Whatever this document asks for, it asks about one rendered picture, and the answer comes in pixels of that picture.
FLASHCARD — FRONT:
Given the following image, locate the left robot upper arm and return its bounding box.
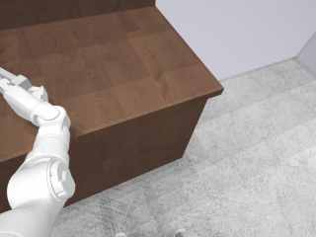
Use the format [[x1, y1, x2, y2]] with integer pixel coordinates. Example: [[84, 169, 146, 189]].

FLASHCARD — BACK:
[[0, 160, 76, 237]]

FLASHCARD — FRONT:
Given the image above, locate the left robot hand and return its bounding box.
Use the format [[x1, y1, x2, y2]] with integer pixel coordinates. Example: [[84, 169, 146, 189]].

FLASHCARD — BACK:
[[0, 76, 48, 121]]

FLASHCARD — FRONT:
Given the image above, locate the robot left forearm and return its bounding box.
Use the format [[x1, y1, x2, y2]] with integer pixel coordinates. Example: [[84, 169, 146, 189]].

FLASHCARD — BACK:
[[7, 102, 71, 209]]

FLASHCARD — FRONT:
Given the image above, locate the robot right shin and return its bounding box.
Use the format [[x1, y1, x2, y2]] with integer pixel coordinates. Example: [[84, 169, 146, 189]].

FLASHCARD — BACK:
[[174, 228, 186, 235]]

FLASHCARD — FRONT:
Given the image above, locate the tap lever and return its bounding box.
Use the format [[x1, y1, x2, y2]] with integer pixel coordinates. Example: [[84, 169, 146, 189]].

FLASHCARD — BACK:
[[0, 67, 33, 91]]

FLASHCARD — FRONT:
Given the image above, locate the counter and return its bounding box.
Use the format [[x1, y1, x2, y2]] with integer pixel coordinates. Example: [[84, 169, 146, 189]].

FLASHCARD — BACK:
[[0, 0, 224, 214]]

